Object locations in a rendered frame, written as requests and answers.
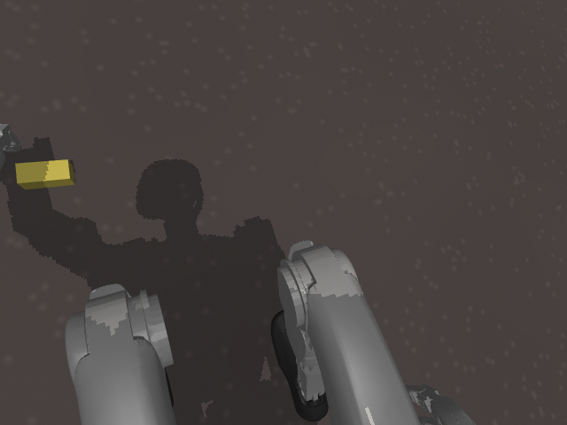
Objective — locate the right robot foot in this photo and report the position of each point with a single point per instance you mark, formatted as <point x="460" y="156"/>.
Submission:
<point x="308" y="410"/>

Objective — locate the right robot hand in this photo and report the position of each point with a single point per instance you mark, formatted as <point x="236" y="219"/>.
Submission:
<point x="444" y="409"/>

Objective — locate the left robot hand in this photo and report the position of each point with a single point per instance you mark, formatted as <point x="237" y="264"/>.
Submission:
<point x="8" y="142"/>

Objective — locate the small box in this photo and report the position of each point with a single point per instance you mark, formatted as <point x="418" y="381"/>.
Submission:
<point x="45" y="174"/>

